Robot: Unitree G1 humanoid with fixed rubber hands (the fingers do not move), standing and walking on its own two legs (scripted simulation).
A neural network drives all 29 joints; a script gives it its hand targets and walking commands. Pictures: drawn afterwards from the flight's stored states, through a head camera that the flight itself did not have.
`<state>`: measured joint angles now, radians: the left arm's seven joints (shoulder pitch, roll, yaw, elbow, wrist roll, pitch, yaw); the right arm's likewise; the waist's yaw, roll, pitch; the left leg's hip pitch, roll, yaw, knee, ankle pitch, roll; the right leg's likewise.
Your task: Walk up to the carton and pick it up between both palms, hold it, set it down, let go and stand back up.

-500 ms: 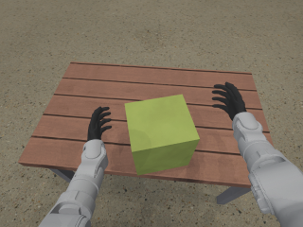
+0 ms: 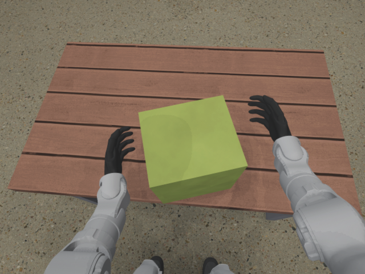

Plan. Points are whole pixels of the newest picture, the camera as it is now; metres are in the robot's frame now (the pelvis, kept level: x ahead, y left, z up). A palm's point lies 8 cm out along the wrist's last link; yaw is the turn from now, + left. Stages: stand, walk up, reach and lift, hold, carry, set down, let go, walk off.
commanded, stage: reach and lift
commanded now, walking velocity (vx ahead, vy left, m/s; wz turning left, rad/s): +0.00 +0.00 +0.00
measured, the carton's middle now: (190, 155) +0.39 +0.02 -0.08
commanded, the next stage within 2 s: none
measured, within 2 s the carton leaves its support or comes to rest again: neither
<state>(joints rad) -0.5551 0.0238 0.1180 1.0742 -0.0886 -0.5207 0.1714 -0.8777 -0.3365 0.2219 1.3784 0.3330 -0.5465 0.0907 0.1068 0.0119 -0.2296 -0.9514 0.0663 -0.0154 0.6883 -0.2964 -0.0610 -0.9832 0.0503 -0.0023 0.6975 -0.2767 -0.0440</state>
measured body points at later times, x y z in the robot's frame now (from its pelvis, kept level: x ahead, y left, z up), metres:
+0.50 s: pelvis +0.00 +0.00 +0.00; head +0.16 -0.01 +0.42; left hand +0.36 +0.16 -0.05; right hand +0.44 -0.11 -0.04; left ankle -0.02 +0.16 -0.70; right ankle +0.00 -0.09 -0.70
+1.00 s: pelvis -0.02 +0.00 +0.00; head +0.13 -0.02 +0.42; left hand +0.35 +0.16 -0.04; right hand +0.44 -0.11 -0.03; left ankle -0.02 +0.16 -0.70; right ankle +0.00 -0.09 -0.70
